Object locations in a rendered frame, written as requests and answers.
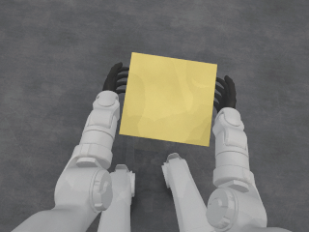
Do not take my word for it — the right robot shin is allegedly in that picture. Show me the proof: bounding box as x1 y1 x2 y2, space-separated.
165 153 189 169

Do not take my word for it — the left robot forearm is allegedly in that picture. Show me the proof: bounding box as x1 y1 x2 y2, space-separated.
54 90 120 203

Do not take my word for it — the carton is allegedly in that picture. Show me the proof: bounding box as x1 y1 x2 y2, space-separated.
119 52 217 147

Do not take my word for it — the robot right hand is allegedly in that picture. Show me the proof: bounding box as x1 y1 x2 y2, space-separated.
213 75 237 114

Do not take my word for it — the left robot upper arm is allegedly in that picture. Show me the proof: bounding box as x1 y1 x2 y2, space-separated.
11 167 113 232

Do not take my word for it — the right robot upper arm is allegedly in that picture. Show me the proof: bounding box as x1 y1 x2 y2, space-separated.
206 187 292 232

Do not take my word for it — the robot left hand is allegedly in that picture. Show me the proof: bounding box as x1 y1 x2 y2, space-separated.
102 62 129 95

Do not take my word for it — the right robot thigh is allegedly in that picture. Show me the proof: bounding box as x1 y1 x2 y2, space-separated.
161 158 216 232

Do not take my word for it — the right robot forearm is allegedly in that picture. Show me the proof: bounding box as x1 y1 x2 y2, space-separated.
212 107 263 204

